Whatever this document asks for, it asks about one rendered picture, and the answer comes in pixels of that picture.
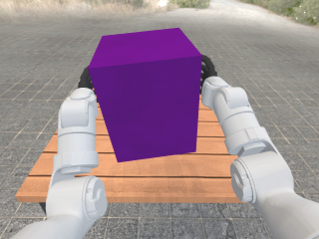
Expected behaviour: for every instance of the table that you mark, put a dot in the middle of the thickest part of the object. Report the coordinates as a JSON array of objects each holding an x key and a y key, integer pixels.
[{"x": 202, "y": 176}]

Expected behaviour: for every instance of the right robot upper arm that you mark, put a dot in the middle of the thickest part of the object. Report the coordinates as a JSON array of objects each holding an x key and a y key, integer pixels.
[{"x": 264, "y": 180}]

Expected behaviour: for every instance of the left robot forearm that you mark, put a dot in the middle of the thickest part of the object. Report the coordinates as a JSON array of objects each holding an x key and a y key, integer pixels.
[{"x": 76, "y": 152}]

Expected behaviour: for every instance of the carton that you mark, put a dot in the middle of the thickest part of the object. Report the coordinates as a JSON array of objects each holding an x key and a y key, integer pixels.
[{"x": 148, "y": 86}]

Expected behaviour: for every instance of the right robot hand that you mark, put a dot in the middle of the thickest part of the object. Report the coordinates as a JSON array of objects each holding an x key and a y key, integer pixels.
[{"x": 208, "y": 70}]

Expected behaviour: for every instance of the left robot upper arm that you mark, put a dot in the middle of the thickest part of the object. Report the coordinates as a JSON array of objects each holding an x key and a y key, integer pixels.
[{"x": 73, "y": 206}]

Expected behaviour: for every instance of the right robot forearm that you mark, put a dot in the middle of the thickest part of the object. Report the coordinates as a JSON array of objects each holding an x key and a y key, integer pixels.
[{"x": 243, "y": 134}]

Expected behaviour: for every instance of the left robot hand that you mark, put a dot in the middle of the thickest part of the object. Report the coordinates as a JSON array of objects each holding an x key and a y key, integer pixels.
[{"x": 86, "y": 81}]

